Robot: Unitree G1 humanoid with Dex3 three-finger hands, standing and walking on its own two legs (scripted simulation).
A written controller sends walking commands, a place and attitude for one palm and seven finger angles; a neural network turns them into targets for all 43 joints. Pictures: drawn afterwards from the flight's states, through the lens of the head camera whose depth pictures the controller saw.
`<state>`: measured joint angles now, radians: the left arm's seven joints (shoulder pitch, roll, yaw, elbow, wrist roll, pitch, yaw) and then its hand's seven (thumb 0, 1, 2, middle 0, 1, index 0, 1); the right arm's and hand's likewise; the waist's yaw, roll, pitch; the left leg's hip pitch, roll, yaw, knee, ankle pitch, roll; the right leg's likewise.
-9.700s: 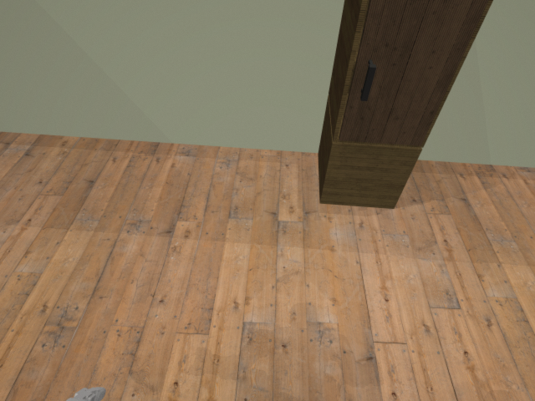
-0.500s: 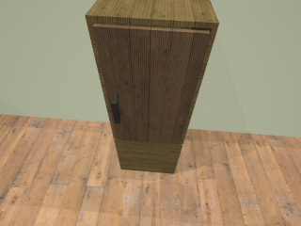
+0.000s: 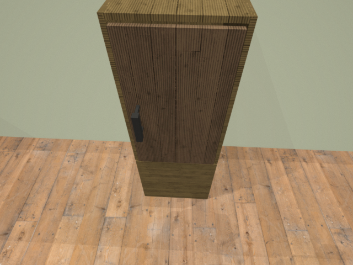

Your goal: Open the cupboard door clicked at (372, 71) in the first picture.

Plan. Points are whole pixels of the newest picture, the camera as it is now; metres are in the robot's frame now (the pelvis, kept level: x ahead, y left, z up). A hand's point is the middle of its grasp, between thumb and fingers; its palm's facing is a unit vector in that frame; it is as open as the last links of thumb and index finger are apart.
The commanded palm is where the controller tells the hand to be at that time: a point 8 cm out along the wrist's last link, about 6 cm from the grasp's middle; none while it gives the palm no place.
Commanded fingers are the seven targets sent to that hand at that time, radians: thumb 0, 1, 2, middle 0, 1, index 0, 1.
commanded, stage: look again from close up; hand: left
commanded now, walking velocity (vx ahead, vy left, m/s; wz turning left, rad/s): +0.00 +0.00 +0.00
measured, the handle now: (138, 123) +0.55 +0.16 -0.06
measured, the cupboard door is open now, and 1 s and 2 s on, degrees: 0 0 0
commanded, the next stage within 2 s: raise the hand with hooked fingers in 0.04 s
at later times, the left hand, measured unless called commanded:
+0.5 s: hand (99, 253) +0.16 +0.19 -0.06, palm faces -0.01 -1.00 -0.05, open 8.3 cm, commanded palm +0.12 +0.25 -0.06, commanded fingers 0.00 0.46 0.71 -0.23 -0.58 -0.23 -0.58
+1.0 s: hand (80, 243) +0.18 +0.23 -0.06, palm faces +0.00 -1.00 -0.06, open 11.2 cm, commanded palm +0.15 +0.28 -0.05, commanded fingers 0.00 -0.13 0.46 -0.27 -0.96 -0.27 -0.96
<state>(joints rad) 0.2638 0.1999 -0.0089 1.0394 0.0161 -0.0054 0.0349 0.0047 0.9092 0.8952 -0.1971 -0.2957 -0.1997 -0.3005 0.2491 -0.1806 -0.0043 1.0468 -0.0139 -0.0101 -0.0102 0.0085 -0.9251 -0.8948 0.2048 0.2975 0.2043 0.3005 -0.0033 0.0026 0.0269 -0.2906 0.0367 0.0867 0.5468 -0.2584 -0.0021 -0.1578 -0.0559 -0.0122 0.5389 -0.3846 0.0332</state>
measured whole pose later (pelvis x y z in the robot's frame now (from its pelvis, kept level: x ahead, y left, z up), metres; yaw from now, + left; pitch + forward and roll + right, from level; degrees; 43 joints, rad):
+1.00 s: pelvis -0.07 +0.00 -0.10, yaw +0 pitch +17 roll -3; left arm 0.24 0.31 0.34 0.19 -0.35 -0.39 -0.43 0.01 0.10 0.55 -0.26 -0.81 -0.26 -0.82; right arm 0.28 -0.22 -0.02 0.62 0.03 -0.23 -0.07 0.02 -0.90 -0.89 0.21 0.30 0.21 0.30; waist -0.02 0.04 -0.15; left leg -1.09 0.10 -0.01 1.22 -0.42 -0.01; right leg -0.92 -0.01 -0.07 1.21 -0.59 0.01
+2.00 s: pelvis -0.06 +0.00 -0.10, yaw +0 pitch +18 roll -4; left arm 0.04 0.42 0.44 0.38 -0.38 -0.35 -0.55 -0.01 -0.50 0.30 -0.30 -1.20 -0.30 -1.20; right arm 0.29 -0.28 0.00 0.55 0.04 -0.20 -0.06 0.01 -0.90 -0.89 0.21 0.30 0.21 0.30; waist -0.03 0.03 -0.15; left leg -1.09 0.10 -0.02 1.20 -0.43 0.00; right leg -0.91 -0.01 -0.07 1.18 -0.58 0.02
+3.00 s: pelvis -0.05 +0.00 -0.10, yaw -1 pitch +20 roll -3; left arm -0.38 0.44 0.41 0.71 -0.25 -0.37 -0.45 -0.01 -0.50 0.30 -0.30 -1.20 -0.30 -1.20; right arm 0.31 -0.27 0.01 0.61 0.03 -0.09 -0.06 0.01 -0.90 -0.89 0.21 0.30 0.21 0.30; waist -0.07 0.02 -0.15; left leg -1.13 0.10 0.00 1.21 -0.44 0.00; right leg -0.97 -0.01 -0.05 1.20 -0.59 0.02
